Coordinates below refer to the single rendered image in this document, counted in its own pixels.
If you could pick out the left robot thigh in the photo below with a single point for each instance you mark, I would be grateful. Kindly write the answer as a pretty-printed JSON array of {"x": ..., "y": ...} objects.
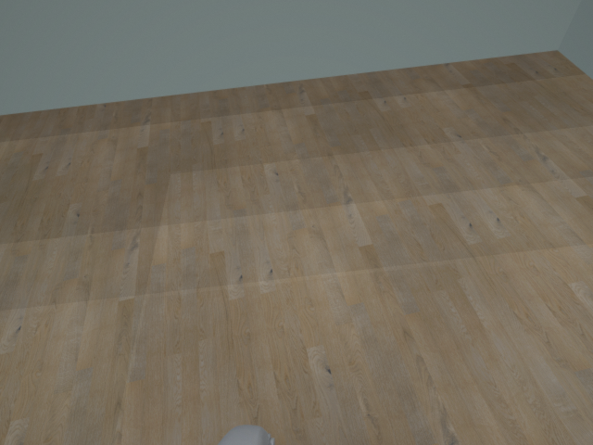
[{"x": 247, "y": 435}]

